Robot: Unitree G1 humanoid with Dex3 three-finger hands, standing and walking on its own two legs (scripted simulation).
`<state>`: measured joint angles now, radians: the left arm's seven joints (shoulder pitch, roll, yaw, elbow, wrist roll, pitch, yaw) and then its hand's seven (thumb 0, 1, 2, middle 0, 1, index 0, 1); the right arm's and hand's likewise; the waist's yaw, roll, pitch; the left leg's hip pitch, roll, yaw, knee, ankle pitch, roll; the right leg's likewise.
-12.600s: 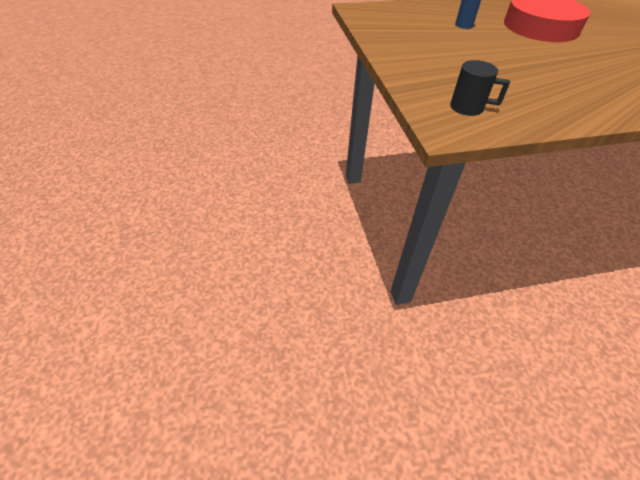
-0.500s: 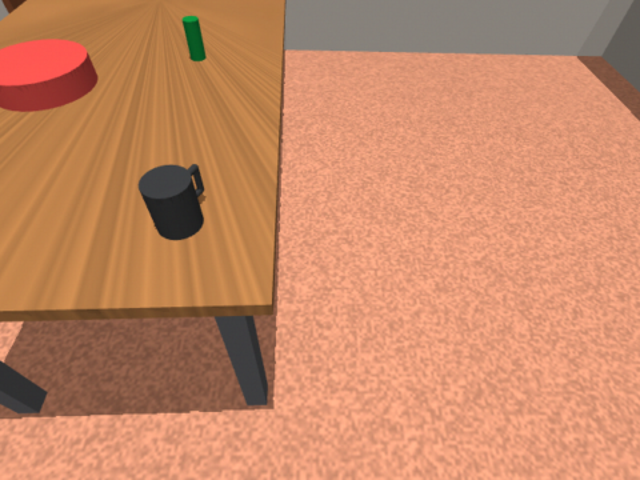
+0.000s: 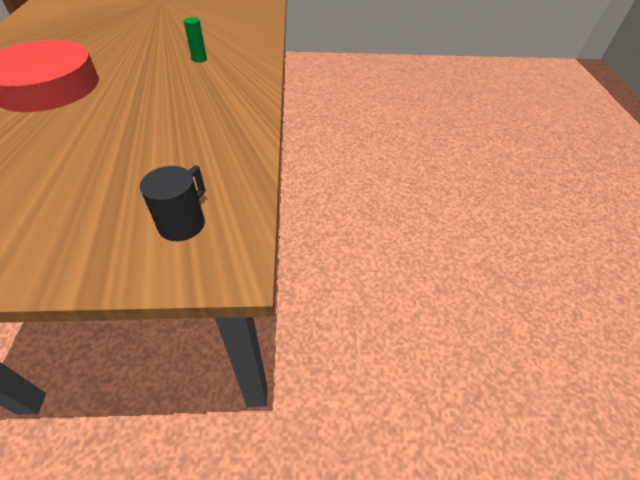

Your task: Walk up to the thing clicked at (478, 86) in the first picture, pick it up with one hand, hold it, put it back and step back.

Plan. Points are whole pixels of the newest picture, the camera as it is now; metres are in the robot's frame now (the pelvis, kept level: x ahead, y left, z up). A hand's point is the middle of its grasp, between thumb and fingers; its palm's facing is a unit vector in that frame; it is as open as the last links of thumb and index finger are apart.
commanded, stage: stand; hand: left
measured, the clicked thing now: (181, 197) +0.53 +0.23 +0.02
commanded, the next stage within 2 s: rise first in 0.06 s
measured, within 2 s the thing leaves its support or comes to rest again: neither
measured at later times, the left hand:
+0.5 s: hand (126, 457) +0.18 +0.25 -0.11, palm faces +0.21 -0.92 -0.33, open 13.3 cm
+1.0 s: hand (85, 420) +0.19 +0.26 +0.01, palm faces +0.31 -0.88 -0.37, open 17.4 cm
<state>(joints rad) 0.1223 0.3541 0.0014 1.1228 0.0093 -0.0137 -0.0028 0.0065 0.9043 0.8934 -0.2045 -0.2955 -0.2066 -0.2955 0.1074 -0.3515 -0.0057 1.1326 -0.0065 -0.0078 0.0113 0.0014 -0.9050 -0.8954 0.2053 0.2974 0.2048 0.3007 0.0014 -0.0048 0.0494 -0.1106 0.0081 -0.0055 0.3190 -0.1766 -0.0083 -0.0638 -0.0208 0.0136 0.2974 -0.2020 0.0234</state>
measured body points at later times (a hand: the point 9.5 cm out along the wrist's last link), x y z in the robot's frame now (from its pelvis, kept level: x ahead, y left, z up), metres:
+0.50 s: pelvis +0.00 +0.00 -0.01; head +0.02 +0.00 +0.44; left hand +0.16 +0.30 -0.09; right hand +0.15 -0.28 -0.11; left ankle +0.00 +0.12 -0.75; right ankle -0.02 -0.13 -0.75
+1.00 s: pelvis +0.01 -0.01 -0.01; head +0.01 -0.02 +0.44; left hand +0.17 +0.30 +0.04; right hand +0.16 -0.26 -0.10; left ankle +0.00 +0.12 -0.75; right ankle -0.02 -0.13 -0.75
